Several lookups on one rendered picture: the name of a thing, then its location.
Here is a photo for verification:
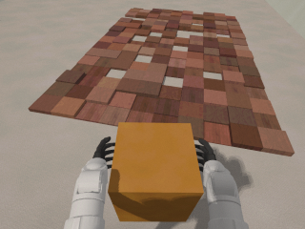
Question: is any robot right forearm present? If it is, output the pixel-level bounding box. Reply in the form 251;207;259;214
203;160;250;229

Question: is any right robot hand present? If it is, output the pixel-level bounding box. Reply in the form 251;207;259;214
194;138;216;172

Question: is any robot left forearm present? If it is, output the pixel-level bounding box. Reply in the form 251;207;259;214
64;157;108;229

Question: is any carton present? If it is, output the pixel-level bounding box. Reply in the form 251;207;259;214
108;122;204;222

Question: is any left robot hand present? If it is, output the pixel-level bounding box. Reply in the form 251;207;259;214
92;136;115;169

